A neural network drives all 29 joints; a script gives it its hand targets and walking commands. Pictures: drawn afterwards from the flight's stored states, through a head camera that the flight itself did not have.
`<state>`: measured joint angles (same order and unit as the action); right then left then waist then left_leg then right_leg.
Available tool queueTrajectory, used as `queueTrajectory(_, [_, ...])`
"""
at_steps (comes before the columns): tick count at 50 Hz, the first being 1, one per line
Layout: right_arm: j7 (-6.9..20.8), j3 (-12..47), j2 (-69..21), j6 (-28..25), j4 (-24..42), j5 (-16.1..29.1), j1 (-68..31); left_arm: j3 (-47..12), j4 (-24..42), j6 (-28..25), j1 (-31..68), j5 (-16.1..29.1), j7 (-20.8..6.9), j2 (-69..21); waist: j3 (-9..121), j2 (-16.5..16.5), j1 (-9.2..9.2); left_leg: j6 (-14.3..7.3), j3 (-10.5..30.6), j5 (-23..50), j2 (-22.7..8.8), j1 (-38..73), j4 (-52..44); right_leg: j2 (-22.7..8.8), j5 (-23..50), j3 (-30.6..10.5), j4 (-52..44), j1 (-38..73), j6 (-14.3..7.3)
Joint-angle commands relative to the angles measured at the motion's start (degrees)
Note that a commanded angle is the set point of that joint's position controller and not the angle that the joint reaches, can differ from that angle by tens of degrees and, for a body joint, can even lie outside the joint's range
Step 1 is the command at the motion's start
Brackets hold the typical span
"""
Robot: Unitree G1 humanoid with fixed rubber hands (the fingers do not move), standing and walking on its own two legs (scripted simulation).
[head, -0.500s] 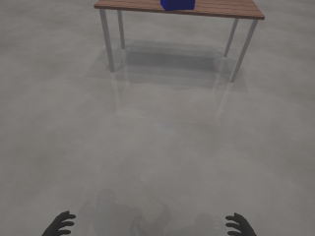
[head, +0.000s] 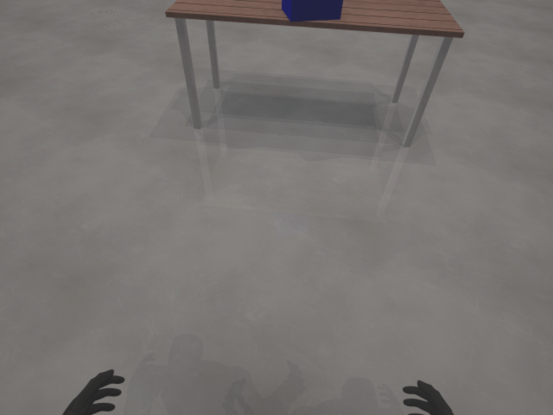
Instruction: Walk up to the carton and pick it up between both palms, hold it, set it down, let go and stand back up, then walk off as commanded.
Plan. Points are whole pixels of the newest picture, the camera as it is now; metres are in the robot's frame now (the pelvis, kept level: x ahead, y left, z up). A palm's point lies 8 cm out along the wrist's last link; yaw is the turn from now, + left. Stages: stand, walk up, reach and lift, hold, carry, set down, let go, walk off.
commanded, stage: stand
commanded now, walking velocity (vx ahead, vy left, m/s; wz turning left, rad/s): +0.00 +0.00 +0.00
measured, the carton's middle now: out of the picture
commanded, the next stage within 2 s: walk up in 1.22 s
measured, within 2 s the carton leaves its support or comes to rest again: neither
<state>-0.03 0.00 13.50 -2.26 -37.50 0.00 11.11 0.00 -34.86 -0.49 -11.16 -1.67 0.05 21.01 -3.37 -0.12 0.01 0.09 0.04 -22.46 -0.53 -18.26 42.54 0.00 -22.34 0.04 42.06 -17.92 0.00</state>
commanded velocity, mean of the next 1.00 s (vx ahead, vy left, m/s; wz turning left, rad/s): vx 0.00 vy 0.00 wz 0.00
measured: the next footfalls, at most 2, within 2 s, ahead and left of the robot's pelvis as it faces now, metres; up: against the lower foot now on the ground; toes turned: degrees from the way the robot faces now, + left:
right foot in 1.98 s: +0.23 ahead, -0.12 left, +0.00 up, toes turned -5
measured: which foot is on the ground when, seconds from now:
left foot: down 0.00-1.00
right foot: down 0.00-1.00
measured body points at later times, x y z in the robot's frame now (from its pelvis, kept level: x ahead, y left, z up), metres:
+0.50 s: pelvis +0.00 +0.00 +0.00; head +0.00 +0.00 +0.45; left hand +0.16 +0.29 -0.08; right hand +0.14 -0.25 -0.10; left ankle +0.00 +0.12 -0.71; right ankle +0.00 -0.12 -0.71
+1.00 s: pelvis -0.01 -0.01 +0.00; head -0.01 -0.01 +0.45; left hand +0.13 +0.29 -0.08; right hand +0.12 -0.26 -0.11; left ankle +0.00 +0.12 -0.71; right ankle +0.00 -0.12 -0.71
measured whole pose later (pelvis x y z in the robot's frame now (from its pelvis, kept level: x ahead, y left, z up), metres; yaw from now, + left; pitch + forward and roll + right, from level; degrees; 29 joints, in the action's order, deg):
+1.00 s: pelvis -0.01 -0.01 +0.00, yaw +0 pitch -3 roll +0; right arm 0.0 0.0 14.5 -2.4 -43.2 0.0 11.1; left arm 0.0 -39.2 -0.8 -11.2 -1.7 0.0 21.8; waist -2.7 0.3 0.0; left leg 0.1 0.1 -20.6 -0.5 -17.9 41.3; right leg 0.0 -20.9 0.1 41.6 -17.9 0.0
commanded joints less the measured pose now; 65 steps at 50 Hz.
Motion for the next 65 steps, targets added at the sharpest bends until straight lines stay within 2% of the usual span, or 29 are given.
queueTrajectory(1, [-0.9, -5.8, 17.5, -1.5, 0.6, -2.1, -2.4, 4.4, 0.0, -2.4, 2.3, 0.8, 0.3, 9.9, 6.0, 4.5, 0.81, -4.6, 4.8, 14.9, -5.2, 1.9, -9.3, -4.0, 12.2, -2.5, -6.3, -0.1, -3.9])
queueTrajectory(2, [-0.6, -5.4, 17.6, -1.2, 1.1, -1.3, -4.2, 4.0, 0.3, -2.3, 2.3, 1.3, 0.1, 10.0, 4.3, 7.1, 0.62, -4.9, 5.0, 13.9, -5.3, 0.5, -10.1, -3.6, 13.0, -2.0, -6.0, -0.3, -3.3])
queueTrajectory(5, [-0.4, -5.7, 18.2, -1.1, 1.1, -2.1, -5.5, 3.7, 0.2, -2.8, 3.5, -0.1, 0.4, 9.2, 4.2, -0.5, 0.42, -4.5, 5.2, 12.4, -5.1, 0.2, -10.0, -4.2, 13.8, -3.3, -8.4, 1.4, -3.9])
queueTrajectory(9, [-0.3, -5.4, 16.6, -1.6, 1.2, -1.6, -3.4, 3.9, 0.1, -2.7, 2.0, 1.5, 0.6, 9.5, 6.5, 4.8, 0.86, -5.2, 6.1, 13.4, -5.6, 0.7, -9.3, -5.3, 14.5, -4.5, -6.2, 2.1, -4.5])
queueTrajectory(12, [-0.3, -5.2, 16.9, -1.5, 0.0, -1.6, -3.3, 4.2, 1.0, -3.1, 3.3, 0.6, 0.5, 10.5, 9.3, 0.6, 1.21, -5.7, 5.8, 20.7, -6.2, 3.8, -8.1, -4.8, 16.3, -3.8, -6.0, 3.0, -4.4])
queueTrajectory(14, [-0.5, -5.4, 16.6, -1.8, 0.6, -1.5, -4.3, 3.9, -0.1, -2.7, 1.0, 1.4, 0.1, 10.8, 5.9, 5.3, 0.13, -5.1, 4.4, 18.8, -5.0, 3.6, -8.4, -5.0, 18.2, -4.4, -6.5, 0.3, -4.6])
queueTrajectory(16, [-0.5, -5.4, 17.4, -1.3, 0.3, -1.1, -3.1, 4.5, -0.7, -2.5, 1.8, 1.1, 0.6, 11.9, 6.0, 1.3, 0.56, -4.9, 5.2, 15.8, -5.5, 1.9, -9.8, -4.5, 15.7, -4.6, -6.8, 2.7, -4.4])
queueTrajectory(20, [-0.7, -5.6, 18.8, -1.5, -1.0, -2.0, -3.7, 4.1, -1.4, -2.5, 0.9, 1.5, 0.7, 10.2, 4.9, 2.1, 1.7, -4.9, 6.2, 16.7, -5.5, 1.9, -10.3, -3.9, 12.3, -4.1, -6.7, 1.4, -4.3])
queueTrajectory(22, [-0.8, -5.1, 17.6, -1.8, -0.3, -1.5, -6.9, 4.2, -0.7, -2.4, 3.6, 0.6, 0.3, 9.4, 3.8, 2.8, 0.87, -4.4, 5.4, 10.8, -5.5, -0.5, -11.5, -5.0, 10.7, -5.4, -8.8, 0.9, -4.7])
queueTrajectory(25, [-0.7, -4.9, 17.4, -1.7, -1.1, -1.1, -3.7, 3.7, -2.3, -2.7, 1.3, 1.1, 0.5, 11.7, 4.2, 2.7, -0.27, -4.9, 4.7, 14.3, -4.6, 1.3, -9.0, -5.0, 15.7, -6.2, -9.0, 0.6, -4.8])
queueTrajectory(27, [-0.7, -5.3, 16.4, -0.8, -1.9, -1.2, -3.5, 3.9, -2.1, -2.8, 3.9, 0.4, 0.5, 11.1, 6.5, -2.3, -1.02, -4.5, 4.7, 12.9, -4.5, 2.4, -9.3, -5.1, 12.8, -5.0, -9.1, 2.1, -4.6])
queueTrajectory(28, [-0.9, -5.0, 18.2, -0.8, -1.9, -1.4, -3.3, 4.1, -0.9, -2.9, 2.9, 1.3, 0.3, 11.6, 4.5, 3.2, 0.58, -5.2, 5.7, 13.3, -5.4, 0.0, -11.1, -4.7, 15.4, -5.2, -8.7, 2.6, -4.2])
queueTrajectory(30, [-0.4, -5.1, 18.9, -1.5, -2.1, -1.7, -5.3, 3.6, -3.1, -2.3, 1.4, 0.6, 0.4, 10.5, 4.0, 5.2, 0.47, -4.6, 4.9, 11.4, -5.0, 1.0, -12.1, -4.8, 13.5, -5.1, -9.8, 0.6, -4.6])
queueTrajectory(31, [-0.7, -5.1, 18.4, -1.1, -1.7, -1.4, -4.7, 3.8, -2.0, -2.7, 1.8, 0.8, 0.5, 11.1, 1.8, 1.6, 0.49, -4.1, 6.0, 9.4, -4.3, 0.1, -12.2, -4.4, 10.5, -5.1, -10.0, 0.2, -4.2])
queueTrajectory(33, [-0.2, -5.3, 17.9, -1.7, -1.5, -1.6, -4.4, 2.9, -2.2, -2.8, 2.3, 1.1, 0.1, 9.3, 5.4, 1.3, 0.84, -4.8, 7.4, 10.7, -5.8, 0.4, -12.2, -4.4, 11.6, -3.8, -8.1, 2.9, -4.1])
queueTrajectory(37, [-0.3, -4.3, 18.3, -1.4, -2.7, -1.1, -5.5, 3.6, -2.4, -2.3, 3.7, 1.5, 0.1, 10.1, 3.7, 6.5, 0.91, -3.7, 6.5, 12.7, -5.5, 0.3, -13.3, -4.8, 13.5, -4.4, -9.9, 1.5, -3.8])
queueTrajectory(39, [-0.9, -5.5, 18.7, -0.9, -4.0, -1.6, -4.3, 3.9, -3.3, -2.6, 3.0, 1.0, 0.4, 11.0, 5.2, -0.5, 0.82, -3.6, 5.2, 12.5, -5.1, 0.9, -11.9, -4.5, 14.6, -4.2, -10.0, 3.1, -4.0])
queueTrajectory(40, [-0.5, -4.9, 17.7, -1.1, -3.1, -1.3, -4.5, 3.9, -3.6, -3.0, 2.5, 1.3, 0.4, 11.3, 4.4, 2.0, 0.65, -3.5, 4.0, 13.7, -4.6, 3.3, -11.5, -4.5, 14.0, -4.6, -9.7, 0.2, -4.3])
queueTrajectory(41, [-0.4, -5.2, 18.3, -1.2, -3.1, -0.6, -3.9, 3.9, -4.7, -2.4, 2.1, 0.5, 0.5, 11.5, 5.5, 2.0, -0.79, -3.4, 4.5, 10.8, -4.7, 2.5, -10.3, -5.6, 15.1, -6.1, -11.2, 2.8, -4.5])
queueTrajectory(45, [-0.5, -4.6, 16.0, -1.2, -3.3, -1.3, -5.9, 3.5, -3.9, -2.8, 5.9, 0.8, 0.5, 10.9, 3.1, 1.2, -0.49, -4.3, 5.7, 8.7, -5.1, 0.7, -13.4, -5.3, 10.0, -5.5, -10.9, 1.2, -4.4])
queueTrajectory(46, [-0.2, -4.6, 17.4, -1.1, -3.2, -1.2, -5.8, 3.8, -4.2, -2.6, 3.0, 1.5, 0.5, 11.9, 2.8, 6.2, 0.73, -4.6, 5.8, 9.3, -4.8, 0.4, -13.3, -5.0, 10.4, -6.2, -10.5, 0.3, -4.3])
queueTrajectory(48, [0.0, -4.4, 17.0, -1.7, -4.4, -1.0, -4.6, 4.1, -5.4, -2.6, 2.5, 1.3, 0.2, 11.4, 4.5, 3.3, 1.03, -4.6, 7.3, 8.5, -5.3, 0.7, -14.7, -4.4, 9.9, -5.7, -10.1, 2.4, -4.7])
queueTrajectory(49, [-0.3, -4.3, 17.5, -1.3, -4.0, -1.6, -6.1, 3.7, -4.9, -2.4, 2.1, 1.3, 0.0, 10.6, 3.1, 5.9, 1.52, -4.9, 7.5, 9.8, -6.1, -0.9, -15.9, -3.9, 10.2, -3.7, -9.9, 3.4, -4.0])
queueTrajectory(50, [-0.6, -4.3, 17.6, -1.1, -3.5, -1.5, -5.4, 3.9, -4.4, -2.8, 3.8, 0.6, -0.3, 10.0, 2.4, 3.0, 0.76, -4.6, 7.8, 10.2, -6.9, -0.6, -15.9, -4.0, 11.5, -3.9, -9.1, 2.7, -3.2])
queueTrajectory(56, [-0.5, -3.7, 17.1, -1.3, -5.3, -1.2, -4.0, 3.6, -6.6, -2.7, 2.7, 0.9, 0.2, 10.4, 3.6, 4.0, 0.49, -3.6, 6.9, 8.1, -6.1, 0.8, -16.4, -5.1, 10.9, -4.9, -12.1, 3.9, -3.9])
queueTrajectory(58, [-0.7, -4.4, 17.1, -1.1, -5.3, -1.0, -5.5, 3.2, -6.8, -3.2, 3.5, 1.4, 0.2, 10.4, 5.4, 0.0, 0.32, -3.7, 6.2, 11.4, -5.2, 3.1, -14.7, -5.7, 13.5, -6.2, -13.2, 4.9, -3.9])
queueTrajectory(61, [-0.4, -4.0, 15.4, -1.5, -6.4, -0.9, -4.7, 3.7, -7.9, -3.2, 4.5, 0.5, 0.0, 11.9, 6.2, 1.3, -1.19, -3.0, 4.1, 13.4, -4.7, 5.6, -15.1, -6.3, 14.0, -6.2, -14.0, 3.9, -3.8])
queueTrajectory(63, [-0.3, -4.1, 15.4, -1.3, -6.2, -0.8, -5.4, 3.3, -6.9, -3.6, 3.2, 1.0, 0.3, 10.4, 6.7, 4.3, 0.22, -3.3, 4.0, 12.1, -4.9, 5.6, -13.5, -6.5, 14.1, -7.1, -13.6, 3.2, -4.5])
queueTrajectory(65, [-0.3, -3.9, 16.6, -1.7, -6.5, -0.8, -2.7, 3.1, -7.2, -3.7, 3.7, 1.5, -0.2, 9.6, 8.0, 2.2, -0.37, -3.9, 5.5, 14.2, -5.3, 6.7, -15.0, -6.1, 14.9, -5.9, -14.2, 3.9, -4.1])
